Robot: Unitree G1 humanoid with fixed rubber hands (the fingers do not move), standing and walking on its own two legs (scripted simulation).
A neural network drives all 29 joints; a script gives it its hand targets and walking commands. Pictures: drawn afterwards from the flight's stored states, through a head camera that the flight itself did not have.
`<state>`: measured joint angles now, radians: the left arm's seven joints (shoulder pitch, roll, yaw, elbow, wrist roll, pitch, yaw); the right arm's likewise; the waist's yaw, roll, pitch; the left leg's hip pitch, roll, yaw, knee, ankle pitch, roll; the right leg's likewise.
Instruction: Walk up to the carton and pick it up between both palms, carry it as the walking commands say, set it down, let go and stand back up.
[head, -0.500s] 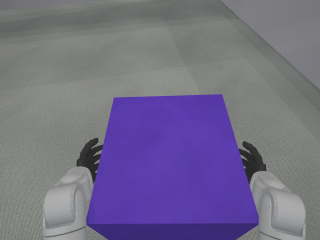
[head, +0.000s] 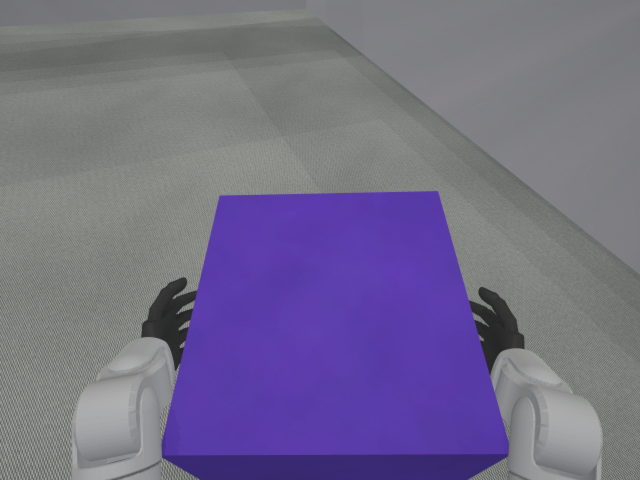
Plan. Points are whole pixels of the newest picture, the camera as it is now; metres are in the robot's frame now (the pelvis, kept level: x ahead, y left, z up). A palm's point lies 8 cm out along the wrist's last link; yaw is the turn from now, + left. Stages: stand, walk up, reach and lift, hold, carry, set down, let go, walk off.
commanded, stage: carry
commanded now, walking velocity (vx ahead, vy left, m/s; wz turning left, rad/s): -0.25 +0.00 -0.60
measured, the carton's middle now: (330, 348) +0.29 +0.00 +0.01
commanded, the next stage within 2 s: none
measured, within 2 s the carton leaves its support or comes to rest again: neither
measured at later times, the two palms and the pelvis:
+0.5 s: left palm out of the picture +0.08 +0.09 +0.07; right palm out of the picture -0.04 -0.26 +0.06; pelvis -0.20 +0.00 -0.01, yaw -19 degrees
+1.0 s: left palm out of the picture -0.11 +0.04 +0.06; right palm out of the picture -0.36 -0.25 +0.05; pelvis -0.41 +0.06 -0.01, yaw -38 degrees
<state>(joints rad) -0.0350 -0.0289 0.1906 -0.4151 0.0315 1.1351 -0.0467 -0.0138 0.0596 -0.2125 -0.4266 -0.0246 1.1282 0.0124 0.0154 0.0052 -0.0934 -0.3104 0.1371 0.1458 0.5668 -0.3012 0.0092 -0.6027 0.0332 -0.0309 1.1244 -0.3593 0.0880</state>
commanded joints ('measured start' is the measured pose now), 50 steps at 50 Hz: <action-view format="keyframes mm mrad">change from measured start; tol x32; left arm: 1 -408 -725 -785 -97 -303 41 -136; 50 -265 -724 -724 -145 -246 17 -151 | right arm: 1 -314 644 727 -41 294 50 207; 50 -415 736 856 -131 363 10 204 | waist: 1 -35 246 -112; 6 -37 273 -185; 10 -16 -361 -185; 25 -22 -288 -230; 28 -38 382 -112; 41 -35 261 -175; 44 -13 -350 -164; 50 -21 -184 -158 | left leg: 1 158 194 -45 -42 769 116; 7 122 223 -15 51 612 19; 10 -325 31 -16 423 -380 -123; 19 -188 -93 -85 375 -162 -60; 27 372 136 -259 -356 -197 94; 30 -119 351 -222 -261 356 178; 39 165 247 -80 -55 682 94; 45 -306 41 -49 445 -340 -127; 50 -260 -34 -77 519 -73 -86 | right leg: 1 6 -6 -72 -127 -102 6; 8 418 -114 13 -773 216 -63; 10 431 -493 419 -691 984 -251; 26 135 -119 249 -890 161 26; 31 43 -23 47 152 -43 -32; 40 178 -21 -118 -488 -77 -55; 45 358 -464 416 -728 772 -262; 50 286 -255 212 -738 286 -186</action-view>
